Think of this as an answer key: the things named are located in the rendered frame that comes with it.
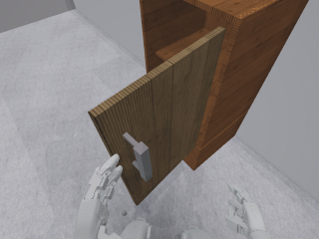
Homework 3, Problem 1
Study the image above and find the handle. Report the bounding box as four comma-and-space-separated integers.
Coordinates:
123, 132, 153, 182

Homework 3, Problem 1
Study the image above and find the robot thigh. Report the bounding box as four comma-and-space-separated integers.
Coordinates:
120, 220, 153, 239
181, 229, 211, 239

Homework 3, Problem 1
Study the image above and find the right robot thigh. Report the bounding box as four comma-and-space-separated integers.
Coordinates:
181, 229, 211, 239

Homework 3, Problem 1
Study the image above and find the left robot thigh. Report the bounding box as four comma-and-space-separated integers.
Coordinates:
120, 220, 153, 239

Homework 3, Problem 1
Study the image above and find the cupboard door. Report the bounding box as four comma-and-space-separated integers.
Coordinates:
88, 26, 226, 206

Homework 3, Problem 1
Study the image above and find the right robot hand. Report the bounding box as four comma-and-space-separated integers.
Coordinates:
225, 183, 267, 239

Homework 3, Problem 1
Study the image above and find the left robot hand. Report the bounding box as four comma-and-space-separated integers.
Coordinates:
74, 153, 123, 239

